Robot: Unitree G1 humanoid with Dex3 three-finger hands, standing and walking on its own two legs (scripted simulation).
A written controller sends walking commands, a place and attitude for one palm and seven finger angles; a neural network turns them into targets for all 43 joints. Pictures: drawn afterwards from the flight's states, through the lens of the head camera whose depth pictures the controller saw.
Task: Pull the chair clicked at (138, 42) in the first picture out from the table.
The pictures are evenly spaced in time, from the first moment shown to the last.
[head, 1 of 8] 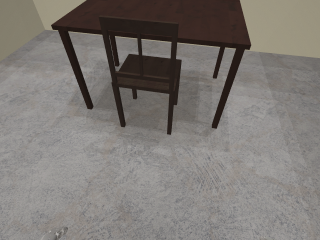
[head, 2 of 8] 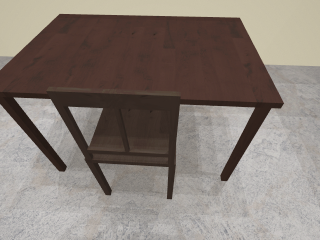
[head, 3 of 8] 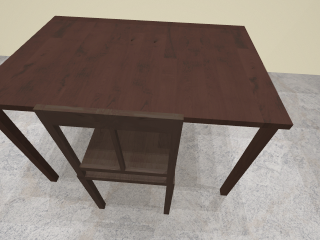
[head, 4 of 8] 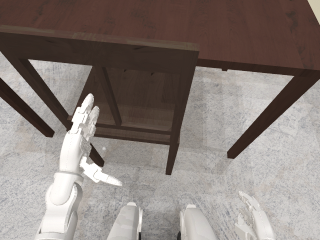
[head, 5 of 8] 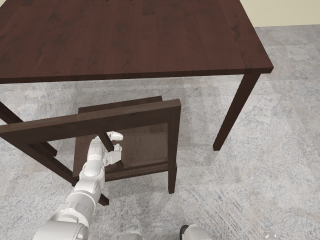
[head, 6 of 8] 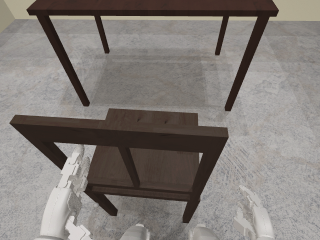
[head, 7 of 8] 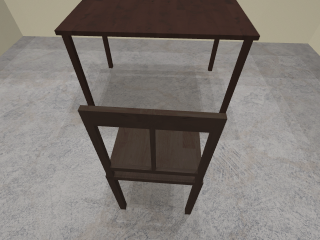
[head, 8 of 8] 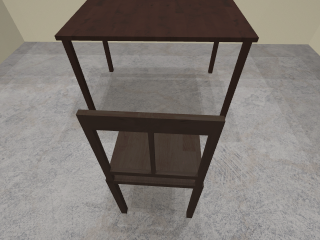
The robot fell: no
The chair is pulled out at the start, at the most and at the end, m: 0.00 0.64 0.64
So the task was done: yes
